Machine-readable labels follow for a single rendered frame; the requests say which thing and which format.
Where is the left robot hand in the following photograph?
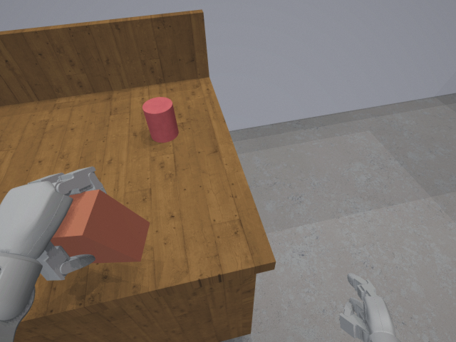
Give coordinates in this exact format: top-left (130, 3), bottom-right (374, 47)
top-left (0, 167), bottom-right (107, 281)

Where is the table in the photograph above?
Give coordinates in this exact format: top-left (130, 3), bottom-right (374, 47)
top-left (0, 9), bottom-right (276, 342)

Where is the right robot hand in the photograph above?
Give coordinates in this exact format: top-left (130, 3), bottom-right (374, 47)
top-left (339, 273), bottom-right (396, 342)

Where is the sponge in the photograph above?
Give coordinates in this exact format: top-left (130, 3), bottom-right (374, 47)
top-left (51, 190), bottom-right (150, 263)

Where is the robot left forearm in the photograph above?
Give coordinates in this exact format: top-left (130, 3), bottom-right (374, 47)
top-left (0, 252), bottom-right (43, 342)

